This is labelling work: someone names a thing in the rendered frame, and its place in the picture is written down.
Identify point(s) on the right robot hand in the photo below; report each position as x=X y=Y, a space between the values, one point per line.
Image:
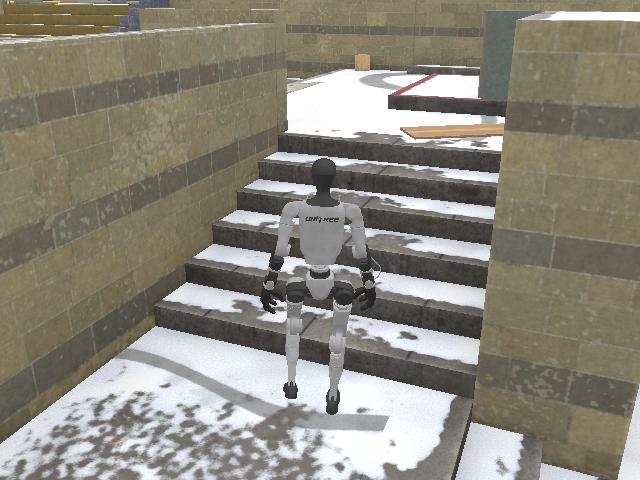
x=370 y=294

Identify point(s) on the left robot shin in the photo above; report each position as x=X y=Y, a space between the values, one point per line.
x=292 y=352

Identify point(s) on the robot left forearm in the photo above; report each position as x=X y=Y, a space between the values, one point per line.
x=273 y=270

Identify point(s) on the robot right upper arm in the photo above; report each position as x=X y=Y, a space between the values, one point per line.
x=353 y=213

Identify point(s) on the robot left upper arm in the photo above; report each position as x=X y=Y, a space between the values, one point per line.
x=289 y=211

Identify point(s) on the left robot hand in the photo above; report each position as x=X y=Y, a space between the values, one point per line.
x=266 y=299

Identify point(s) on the robot right forearm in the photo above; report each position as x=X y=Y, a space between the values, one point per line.
x=366 y=270

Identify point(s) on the left robot foot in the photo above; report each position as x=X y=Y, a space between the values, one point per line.
x=290 y=391

